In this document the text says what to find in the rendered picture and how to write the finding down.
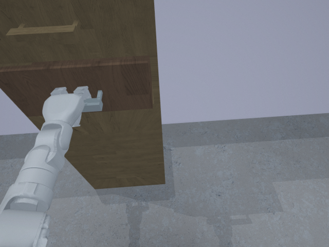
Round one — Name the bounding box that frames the handle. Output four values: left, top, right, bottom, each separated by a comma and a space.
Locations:
6, 25, 80, 47
82, 90, 103, 112

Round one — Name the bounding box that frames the robot left upper arm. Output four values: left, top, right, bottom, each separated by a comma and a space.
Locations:
0, 208, 51, 247

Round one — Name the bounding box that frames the drawer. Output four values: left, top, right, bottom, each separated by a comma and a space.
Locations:
0, 56, 153, 117

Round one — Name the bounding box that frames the cabinet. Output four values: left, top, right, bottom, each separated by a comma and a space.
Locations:
0, 0, 166, 189

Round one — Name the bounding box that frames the robot left forearm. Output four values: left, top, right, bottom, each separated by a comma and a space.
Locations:
0, 120, 73, 214

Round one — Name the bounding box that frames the robot left hand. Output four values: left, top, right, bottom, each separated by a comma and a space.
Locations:
42, 86, 92, 127

